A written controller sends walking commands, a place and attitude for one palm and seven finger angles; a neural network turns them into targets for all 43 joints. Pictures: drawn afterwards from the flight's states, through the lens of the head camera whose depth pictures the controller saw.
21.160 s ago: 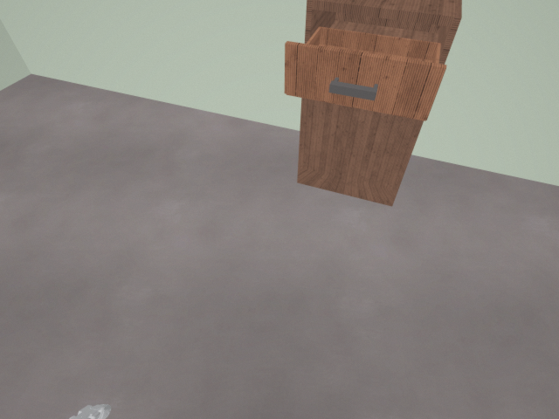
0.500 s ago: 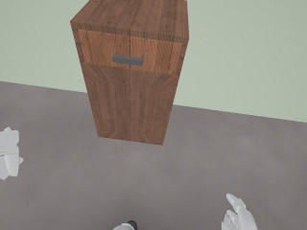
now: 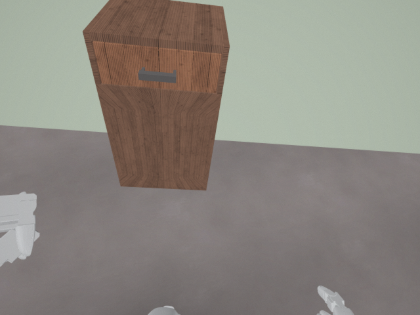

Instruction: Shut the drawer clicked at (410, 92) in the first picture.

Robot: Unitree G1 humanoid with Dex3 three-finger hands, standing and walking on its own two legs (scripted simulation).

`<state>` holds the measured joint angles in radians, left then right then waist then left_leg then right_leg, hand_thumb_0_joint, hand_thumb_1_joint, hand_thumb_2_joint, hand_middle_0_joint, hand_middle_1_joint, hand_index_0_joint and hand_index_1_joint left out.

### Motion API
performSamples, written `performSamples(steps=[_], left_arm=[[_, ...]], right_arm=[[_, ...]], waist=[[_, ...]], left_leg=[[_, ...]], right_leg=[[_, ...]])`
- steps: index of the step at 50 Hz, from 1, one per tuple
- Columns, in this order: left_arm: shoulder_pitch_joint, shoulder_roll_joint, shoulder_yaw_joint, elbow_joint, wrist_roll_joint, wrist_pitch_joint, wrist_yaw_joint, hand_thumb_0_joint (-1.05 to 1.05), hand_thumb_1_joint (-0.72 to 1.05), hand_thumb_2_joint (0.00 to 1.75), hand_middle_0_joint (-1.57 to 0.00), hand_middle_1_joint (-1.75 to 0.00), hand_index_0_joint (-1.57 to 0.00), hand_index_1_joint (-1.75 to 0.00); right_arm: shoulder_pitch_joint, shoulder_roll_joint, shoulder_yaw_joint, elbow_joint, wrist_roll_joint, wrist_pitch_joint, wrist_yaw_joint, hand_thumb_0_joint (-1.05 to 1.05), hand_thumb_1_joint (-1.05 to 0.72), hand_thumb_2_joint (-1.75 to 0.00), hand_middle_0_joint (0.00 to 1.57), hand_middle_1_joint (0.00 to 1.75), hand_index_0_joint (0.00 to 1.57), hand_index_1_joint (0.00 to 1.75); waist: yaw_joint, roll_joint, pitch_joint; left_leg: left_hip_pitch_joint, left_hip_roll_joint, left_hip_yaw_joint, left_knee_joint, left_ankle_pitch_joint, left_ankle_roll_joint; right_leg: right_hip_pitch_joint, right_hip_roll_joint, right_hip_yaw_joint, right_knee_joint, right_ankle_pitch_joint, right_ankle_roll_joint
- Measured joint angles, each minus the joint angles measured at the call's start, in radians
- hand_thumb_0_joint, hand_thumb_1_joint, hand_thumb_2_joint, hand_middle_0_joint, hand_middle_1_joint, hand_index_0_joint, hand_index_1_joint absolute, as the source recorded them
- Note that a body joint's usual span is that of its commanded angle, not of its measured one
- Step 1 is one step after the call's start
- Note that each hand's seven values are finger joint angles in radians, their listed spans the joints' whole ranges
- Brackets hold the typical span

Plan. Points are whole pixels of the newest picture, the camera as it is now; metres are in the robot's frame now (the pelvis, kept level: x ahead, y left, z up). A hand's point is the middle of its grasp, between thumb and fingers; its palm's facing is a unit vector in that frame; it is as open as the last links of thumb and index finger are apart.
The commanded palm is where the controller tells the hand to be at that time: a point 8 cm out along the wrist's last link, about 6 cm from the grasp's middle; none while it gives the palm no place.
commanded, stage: stop stepping back and stand still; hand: left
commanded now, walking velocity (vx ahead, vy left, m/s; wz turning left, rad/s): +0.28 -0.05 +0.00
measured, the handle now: (158, 73) +0.89 +0.27 -0.01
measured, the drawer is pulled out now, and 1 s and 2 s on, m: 0.00 0.00 0.00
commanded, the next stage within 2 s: let the arm hang, fingers relaxed in 1.12 s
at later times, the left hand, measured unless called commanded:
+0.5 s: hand out of the picture +0.12 +0.28 +0.16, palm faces +0.47 -0.80 -0.37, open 3.3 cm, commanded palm +0.06 +0.31 +0.18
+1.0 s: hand (5, 245) +0.15 +0.28 +0.16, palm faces +0.40 -0.78 -0.48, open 3.3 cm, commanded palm +0.09 +0.31 +0.18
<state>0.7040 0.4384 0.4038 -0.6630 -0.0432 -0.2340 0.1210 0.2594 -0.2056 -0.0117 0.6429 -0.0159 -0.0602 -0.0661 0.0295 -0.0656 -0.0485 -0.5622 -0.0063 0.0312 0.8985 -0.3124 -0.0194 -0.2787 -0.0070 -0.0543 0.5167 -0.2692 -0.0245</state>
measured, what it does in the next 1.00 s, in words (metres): steps on the spot: left foot, then right foot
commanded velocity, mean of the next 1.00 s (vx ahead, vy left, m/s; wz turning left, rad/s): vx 0.06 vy -0.03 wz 0.00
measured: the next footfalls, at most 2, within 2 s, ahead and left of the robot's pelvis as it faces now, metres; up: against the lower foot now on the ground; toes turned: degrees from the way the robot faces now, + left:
left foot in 0.06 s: +0.02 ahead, +0.14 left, +0.00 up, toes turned +5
right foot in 0.28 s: +0.01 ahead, -0.07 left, +0.00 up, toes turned +2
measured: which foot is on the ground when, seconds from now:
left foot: up 0.00-0.04, down 0.06-1.00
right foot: down 0.00-0.08, up 0.10-0.26, down 0.28-1.00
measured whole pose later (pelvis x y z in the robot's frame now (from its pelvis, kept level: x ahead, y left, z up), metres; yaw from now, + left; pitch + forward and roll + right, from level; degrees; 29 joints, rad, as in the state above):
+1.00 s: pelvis -0.02 +0.03 +0.01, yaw +4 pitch +0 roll +0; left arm 0.62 0.38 0.35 -0.53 -0.03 -0.21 0.14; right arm 0.20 -0.19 0.02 0.62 0.00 -0.10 -0.08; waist 0.00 0.00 0.02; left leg -0.25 -0.01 0.03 0.47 -0.23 0.02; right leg -0.21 0.01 -0.05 0.47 -0.26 -0.02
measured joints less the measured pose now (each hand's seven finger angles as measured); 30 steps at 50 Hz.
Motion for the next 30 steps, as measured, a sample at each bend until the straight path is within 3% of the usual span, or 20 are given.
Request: performSamples(steps=[3,5,9,12,15,18,20,22,25,30], left_arm=[[-0.055,-0.056,-0.024,0.046,0.018,0.01,0.032,0.01,0.89,0.9,-1.41,-1.6,-1.41,-1.6],[-0.142,-0.069,-0.037,0.095,0.026,0.018,0.042,0.01,0.89,0.9,-1.41,-1.6,-1.41,-1.6],[-0.167,-0.055,-0.03,0.109,0.031,0.041,0.036,0.02,0.89,0.9,-1.41,-1.6,-1.41,-1.6],[-0.078,-0.022,-0.024,0.045,0.026,0.032,0.03,0.02,0.9,0.9,-1.41,-1.6,-1.41,-1.6],[-0.016,0.004,-0.022,0.018,0.026,0.025,0.023,0.01,0.9,0.9,-1.41,-1.6,-1.41,-1.6],[-0.038,0.011,-0.027,0.043,0.017,0.032,0.018,0.01,0.89,0.9,-1.41,-1.6,-1.41,-1.6],[-0.068,-0.007,-0.029,0.081,0.013,0.032,0.023,0.01,0.89,0.9,-1.41,-1.6,-1.41,-1.6],[-0.091,-0.04,-0.035,0.119,0.014,0.04,0.031,0.01,0.89,0.9,-1.41,-1.6,-1.41,-1.6],[-0.119,-0.087,-0.056,0.126,0.017,0.053,0.04,0.01,0.89,0.9,-1.41,-1.6,-1.41,-1.6],[-0.129,-0.077,-0.047,0.112,0.038,0.046,0.034,0.02,0.89,0.9,-1.41,-1.6,-1.41,-1.6]], right_arm=[[0.038,-0.028,0.004,0.006,0.003,-0.035,-0.028,0.01,-0.9,-0.9,0.2,0.3,0.2,0.3],[0.023,-0.017,0.001,0.024,0.008,-0.057,-0.04,0.01,-0.9,-0.9,0.2,0.29,0.2,0.3],[0.008,0.042,0.026,0.021,0.0,-0.085,-0.014,0.01,-0.9,-0.9,0.2,0.29,0.2,0.3],[0.023,0.075,0.053,-0.01,-0.005,-0.083,0.013,0.01,-0.9,-0.9,0.2,0.29,0.2,0.3],[0.024,0.081,0.061,-0.04,-0.009,-0.056,0.019,0.01,-0.9,-0.9,0.2,0.3,0.2,0.3],[-0.005,0.063,0.049,-0.018,-0.006,-0.023,0.012,0.01,-0.9,-0.9,0.21,0.3,0.2,0.3],[-0.01,0.046,0.042,0.01,-0.003,-0.013,0.007,0.01,-0.9,-0.9,0.21,0.3,0.2,0.3],[-0.002,0.028,0.036,0.027,0.0,-0.009,-0.002,0.01,-0.9,-0.9,0.21,0.3,0.2,0.3],[0.014,-0.007,0.025,0.022,0.001,-0.027,-0.022,0.01,-0.9,-0.9,0.21,0.3,0.2,0.3],[0.0,0.01,0.017,0.016,0.001,-0.062,-0.02,0.01,-0.9,-0.9,0.2,0.29,0.2,0.3]], waist=[[-0.002,0.029,-0.026],[-0.021,0.008,0.013],[-0.062,-0.011,0.037],[-0.076,0.005,0.019],[-0.067,0.03,0.003],[-0.035,0.048,0.015],[-0.021,0.044,0.009],[-0.019,0.043,-0.007],[-0.03,0.056,-0.007],[-0.041,0.018,0.03]], left_leg=[[0.198,0.041,-0.02,-0.277,-0.009,0.029],[0.208,0.008,-0.024,-0.303,0.059,0.049],[0.258,-0.012,-0.026,-0.408,0.144,0.058],[0.277,0.005,-0.03,-0.474,0.18,0.05],[0.231,0.011,-0.024,-0.419,0.114,0.039],[0.138,0.007,-0.021,-0.172,-0.006,0.024],[0.11,0.008,-0.009,-0.059,-0.034,0.024],[0.14,0.023,0.009,-0.098,-0.044,0.031],[0.237,0.047,0.01,-0.297,0.003,0.043],[0.265,0.006,0.024,-0.329,0.071,0.044]], right_leg=[[-0.019,-0.014,-0.044,0.023,-0.003,0.031],[-0.034,-0.032,-0.024,0.082,-0.048,0.04],[-0.066,0.013,0.032,0.225,-0.15,0.03],[-0.015,0.038,-0.006,0.117,-0.175,0.018],[0.053,0.047,-0.024,-0.04,-0.14,-0.019],[0.035,0.042,-0.023,-0.045,0.022,-0.044],[0.028,0.027,-0.021,-0.029,0.051,-0.037],[0.023,0.014,-0.027,-0.009,0.023,-0.024],[0.004,0.004,-0.053,0.059,-0.02,-0.006],[-0.025,0.0,0.011,0.184,-0.14,0.019]])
